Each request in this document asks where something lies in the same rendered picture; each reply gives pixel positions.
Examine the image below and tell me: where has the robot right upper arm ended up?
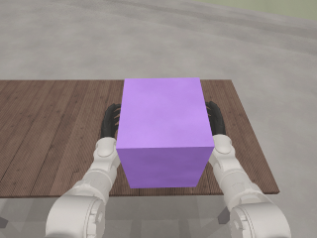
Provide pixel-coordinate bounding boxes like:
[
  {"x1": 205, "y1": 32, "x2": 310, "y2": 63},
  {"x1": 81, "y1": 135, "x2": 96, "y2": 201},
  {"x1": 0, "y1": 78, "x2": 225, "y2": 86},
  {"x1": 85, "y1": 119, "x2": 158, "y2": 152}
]
[{"x1": 230, "y1": 201, "x2": 291, "y2": 238}]

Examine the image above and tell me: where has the right robot hand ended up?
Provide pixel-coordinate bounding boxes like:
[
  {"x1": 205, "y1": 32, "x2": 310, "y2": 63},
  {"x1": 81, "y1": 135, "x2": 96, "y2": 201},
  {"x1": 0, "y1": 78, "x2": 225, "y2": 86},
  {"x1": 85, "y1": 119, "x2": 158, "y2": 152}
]
[{"x1": 205, "y1": 101, "x2": 227, "y2": 136}]

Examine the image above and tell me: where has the table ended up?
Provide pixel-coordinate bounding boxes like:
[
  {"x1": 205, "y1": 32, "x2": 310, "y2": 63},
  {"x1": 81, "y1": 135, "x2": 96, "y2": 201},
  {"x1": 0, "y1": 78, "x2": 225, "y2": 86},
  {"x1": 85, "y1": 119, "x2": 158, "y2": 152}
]
[{"x1": 0, "y1": 79, "x2": 280, "y2": 229}]

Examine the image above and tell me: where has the carton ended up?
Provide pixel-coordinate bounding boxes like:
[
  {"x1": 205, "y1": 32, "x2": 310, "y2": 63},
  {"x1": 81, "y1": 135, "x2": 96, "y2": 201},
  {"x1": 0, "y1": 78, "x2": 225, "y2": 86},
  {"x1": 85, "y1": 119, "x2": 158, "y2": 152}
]
[{"x1": 116, "y1": 77, "x2": 215, "y2": 188}]

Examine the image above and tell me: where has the robot left forearm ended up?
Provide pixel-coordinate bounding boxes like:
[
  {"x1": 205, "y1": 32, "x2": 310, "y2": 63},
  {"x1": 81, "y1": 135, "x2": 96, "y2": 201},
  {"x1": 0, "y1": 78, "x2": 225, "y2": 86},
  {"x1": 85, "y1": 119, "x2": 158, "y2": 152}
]
[{"x1": 46, "y1": 137, "x2": 121, "y2": 234}]

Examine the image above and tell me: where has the robot right forearm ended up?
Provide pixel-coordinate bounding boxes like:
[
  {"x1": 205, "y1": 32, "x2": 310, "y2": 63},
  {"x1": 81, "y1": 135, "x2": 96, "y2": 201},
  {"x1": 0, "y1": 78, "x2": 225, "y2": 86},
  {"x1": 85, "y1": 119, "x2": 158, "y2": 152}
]
[{"x1": 208, "y1": 134, "x2": 291, "y2": 238}]

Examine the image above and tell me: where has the robot left upper arm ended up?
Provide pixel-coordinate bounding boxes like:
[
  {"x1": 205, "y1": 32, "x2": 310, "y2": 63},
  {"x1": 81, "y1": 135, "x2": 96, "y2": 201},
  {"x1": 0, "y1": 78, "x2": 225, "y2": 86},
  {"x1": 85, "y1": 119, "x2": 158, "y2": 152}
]
[{"x1": 36, "y1": 194, "x2": 105, "y2": 238}]

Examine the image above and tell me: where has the left robot hand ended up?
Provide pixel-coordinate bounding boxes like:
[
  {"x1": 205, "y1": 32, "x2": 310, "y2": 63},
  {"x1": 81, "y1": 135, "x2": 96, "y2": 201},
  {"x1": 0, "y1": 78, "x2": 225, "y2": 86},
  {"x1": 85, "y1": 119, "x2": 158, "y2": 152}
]
[{"x1": 100, "y1": 103, "x2": 122, "y2": 139}]

